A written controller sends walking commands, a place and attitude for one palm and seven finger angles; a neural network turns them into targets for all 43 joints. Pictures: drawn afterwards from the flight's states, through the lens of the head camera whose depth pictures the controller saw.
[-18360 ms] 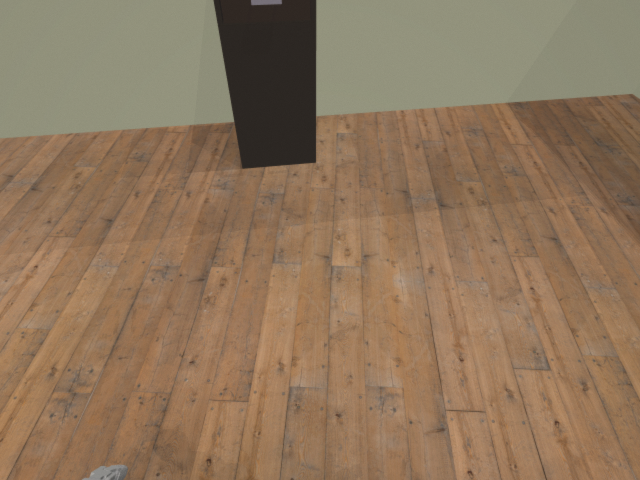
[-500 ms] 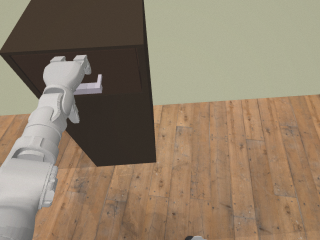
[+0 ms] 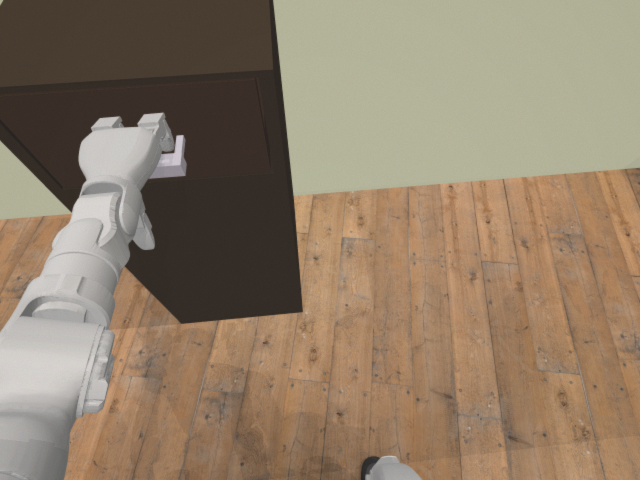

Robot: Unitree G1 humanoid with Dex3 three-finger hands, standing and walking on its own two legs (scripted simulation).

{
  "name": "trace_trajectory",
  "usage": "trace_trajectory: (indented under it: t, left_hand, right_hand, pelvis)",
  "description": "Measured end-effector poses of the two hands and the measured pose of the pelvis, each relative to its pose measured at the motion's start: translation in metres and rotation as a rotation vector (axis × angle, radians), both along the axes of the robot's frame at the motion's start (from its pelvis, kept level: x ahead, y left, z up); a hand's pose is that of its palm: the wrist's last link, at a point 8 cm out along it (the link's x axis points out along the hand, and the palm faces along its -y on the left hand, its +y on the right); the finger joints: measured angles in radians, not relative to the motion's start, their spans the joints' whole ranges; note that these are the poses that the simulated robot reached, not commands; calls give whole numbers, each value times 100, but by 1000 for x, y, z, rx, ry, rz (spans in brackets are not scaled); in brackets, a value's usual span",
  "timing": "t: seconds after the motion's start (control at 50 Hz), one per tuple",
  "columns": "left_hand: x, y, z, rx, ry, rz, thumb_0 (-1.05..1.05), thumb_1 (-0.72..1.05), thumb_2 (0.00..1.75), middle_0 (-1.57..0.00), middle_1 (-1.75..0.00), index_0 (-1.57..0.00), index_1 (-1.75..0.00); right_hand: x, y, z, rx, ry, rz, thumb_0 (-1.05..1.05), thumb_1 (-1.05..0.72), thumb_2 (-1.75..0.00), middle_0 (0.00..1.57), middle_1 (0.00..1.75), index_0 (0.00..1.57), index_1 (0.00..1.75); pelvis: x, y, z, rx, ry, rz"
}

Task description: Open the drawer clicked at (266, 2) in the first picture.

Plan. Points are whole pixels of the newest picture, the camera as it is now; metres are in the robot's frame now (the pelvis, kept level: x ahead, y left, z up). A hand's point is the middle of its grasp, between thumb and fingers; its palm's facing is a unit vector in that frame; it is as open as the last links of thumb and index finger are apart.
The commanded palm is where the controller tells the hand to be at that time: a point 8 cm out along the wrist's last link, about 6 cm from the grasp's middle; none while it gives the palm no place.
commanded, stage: lower the fingers behind the handle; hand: left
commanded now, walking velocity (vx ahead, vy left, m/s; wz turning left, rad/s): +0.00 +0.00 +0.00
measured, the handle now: (144, 156) +0.55 +0.23 +0.04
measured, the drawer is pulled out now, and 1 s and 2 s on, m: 0.00 0.00 0.01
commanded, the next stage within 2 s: close the thumb around the handle in 0.88 s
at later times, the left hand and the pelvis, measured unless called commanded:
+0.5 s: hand (147, 198) +0.49 +0.22 +0.02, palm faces -0.05 +0.00 -1.00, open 13.9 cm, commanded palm +0.47 +0.22 +0.07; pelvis +0.00 +0.00 -0.01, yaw +1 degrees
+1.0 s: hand (143, 198) +0.49 +0.23 +0.02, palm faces -0.05 +0.00 -1.00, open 13.9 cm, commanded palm +0.47 +0.23 +0.07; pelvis -0.01 +0.00 -0.01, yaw +0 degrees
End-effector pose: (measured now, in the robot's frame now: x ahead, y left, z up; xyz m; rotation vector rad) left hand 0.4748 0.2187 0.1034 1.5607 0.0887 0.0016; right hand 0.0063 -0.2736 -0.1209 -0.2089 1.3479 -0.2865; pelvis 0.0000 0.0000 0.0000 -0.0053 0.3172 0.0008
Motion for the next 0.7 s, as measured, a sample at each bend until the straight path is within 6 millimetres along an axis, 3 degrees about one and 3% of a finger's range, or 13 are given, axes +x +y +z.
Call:
trace_trajectory:
  t: [0.44, 0.7]
  left_hand:
    - [-6, 0, -27, 14, 0, 11, 0, -49, 30, -31, -120, -32, -120]
    - [-4, 2, -28, 5, -6, 16, 0, -49, 30, -30, -120, -32, -120]
  right_hand:
    - [8, 6, -10, 16, -1, 23, 0, -90, -90, 20, 30, 20, 30]
    - [-3, 2, -12, 4, 13, 13, 0, -90, -90, 20, 30, 20, 30]
  pelvis:
    - [-1, 2, -8, -5, 31, 11]
    - [-6, 2, -12, -4, 40, 4]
